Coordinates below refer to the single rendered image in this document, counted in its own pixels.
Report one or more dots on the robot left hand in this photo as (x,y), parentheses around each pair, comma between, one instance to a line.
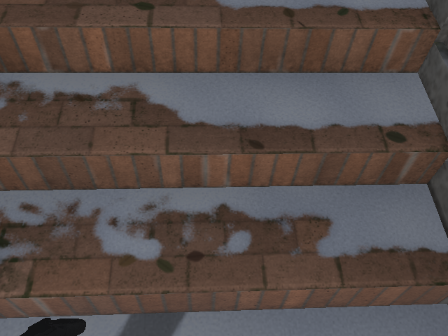
(59,327)

